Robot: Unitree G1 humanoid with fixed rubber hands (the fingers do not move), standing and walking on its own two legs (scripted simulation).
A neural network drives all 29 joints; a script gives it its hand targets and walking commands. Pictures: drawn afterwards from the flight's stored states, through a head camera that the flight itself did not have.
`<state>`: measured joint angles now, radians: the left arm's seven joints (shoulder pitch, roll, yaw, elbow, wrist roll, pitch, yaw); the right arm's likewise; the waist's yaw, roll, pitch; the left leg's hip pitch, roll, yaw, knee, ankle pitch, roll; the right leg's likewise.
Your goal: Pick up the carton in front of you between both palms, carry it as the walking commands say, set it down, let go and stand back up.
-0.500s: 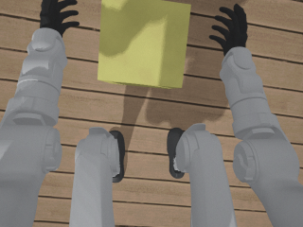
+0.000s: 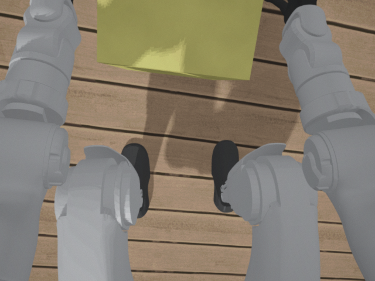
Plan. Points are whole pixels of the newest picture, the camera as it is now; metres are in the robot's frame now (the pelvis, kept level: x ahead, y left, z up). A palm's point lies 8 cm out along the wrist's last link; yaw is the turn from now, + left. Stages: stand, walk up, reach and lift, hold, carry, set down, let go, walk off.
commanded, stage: reach and lift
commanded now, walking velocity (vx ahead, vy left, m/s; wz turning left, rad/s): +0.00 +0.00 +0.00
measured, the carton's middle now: (178, 15) +0.53 +0.02 -0.24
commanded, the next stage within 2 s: none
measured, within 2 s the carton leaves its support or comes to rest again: leaves its support in 0.68 s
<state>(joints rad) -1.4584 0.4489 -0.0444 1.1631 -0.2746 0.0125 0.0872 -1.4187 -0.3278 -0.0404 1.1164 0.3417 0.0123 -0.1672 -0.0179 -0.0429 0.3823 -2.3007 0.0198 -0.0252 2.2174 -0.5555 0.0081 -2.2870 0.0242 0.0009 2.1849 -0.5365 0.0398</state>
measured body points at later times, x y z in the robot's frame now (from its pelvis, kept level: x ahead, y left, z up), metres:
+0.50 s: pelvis -0.01 +0.00 +0.01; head +0.36 +0.03 +0.26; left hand +0.55 +0.17 -0.17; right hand +0.55 -0.13 -0.17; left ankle +0.11 +0.12 -0.33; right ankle +0.12 -0.12 -0.33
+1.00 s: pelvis +0.00 -0.01 +0.06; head +0.28 +0.03 +0.41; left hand +0.51 +0.20 -0.02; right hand +0.52 -0.11 -0.02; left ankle +0.11 +0.12 -0.33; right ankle +0.12 -0.13 -0.33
